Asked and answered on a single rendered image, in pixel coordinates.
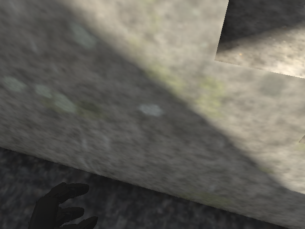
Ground left robot hand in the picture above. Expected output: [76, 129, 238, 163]
[28, 182, 98, 229]

